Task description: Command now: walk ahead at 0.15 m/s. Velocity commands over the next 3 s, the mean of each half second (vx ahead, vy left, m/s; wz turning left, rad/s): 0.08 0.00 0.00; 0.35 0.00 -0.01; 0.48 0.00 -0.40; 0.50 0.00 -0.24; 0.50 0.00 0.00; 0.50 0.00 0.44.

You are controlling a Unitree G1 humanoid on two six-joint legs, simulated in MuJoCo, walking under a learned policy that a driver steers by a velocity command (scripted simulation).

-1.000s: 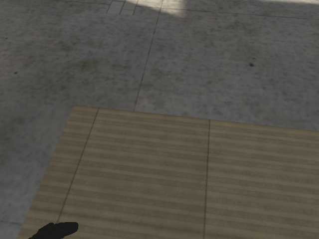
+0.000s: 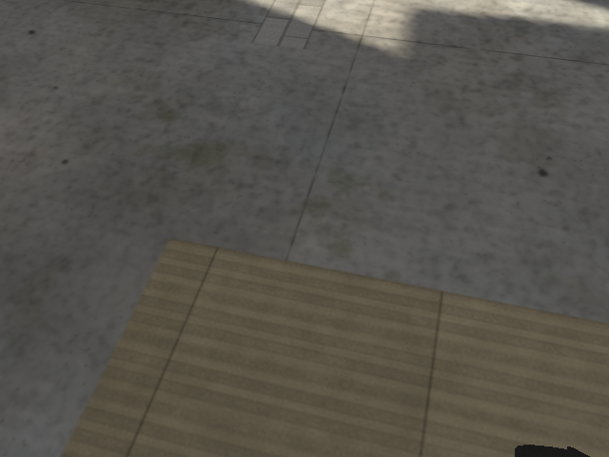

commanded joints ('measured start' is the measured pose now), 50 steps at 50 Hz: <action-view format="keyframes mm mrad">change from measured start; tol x32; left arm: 1 -34 194 45 -30 -22 -14 24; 50 -436 87 37 -109 -2 -47 -44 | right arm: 1 -32 -55 -6 -60 -4 -19 6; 50 293 -171 -3 229 -8 -39 -12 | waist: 1 -40 -133 -37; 7 -76 169 -447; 21 -36 -117 54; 37 -136 -96 -33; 39 -204 316 -144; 50 -89 55 87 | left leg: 1 233 -53 36 -168 133 0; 6 968 361 -383 -200 881 332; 10 458 248 -338 -441 -53 245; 18 138 104 -160 -485 -545 80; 23 444 -10 -12 -252 -279 13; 29 3 31 -7 58 -346 75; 37 667 -25 70 -248 -138 71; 39 975 376 -629 -520 -283 303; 50 573 187 -61 -611 116 170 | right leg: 1 -72 -189 69 -17 864 -92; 4 -39 -131 54 193 835 -38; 7 -390 -8 139 779 -330 61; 17 -53 -39 -29 234 90 44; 22 -404 -120 106 -45 -261 -8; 28 -110 -358 419 -212 -314 -173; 36 -209 -209 157 -54 98 -101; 40 -790 -46 84 838 -178 12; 50 -628 -119 -26 374 376 33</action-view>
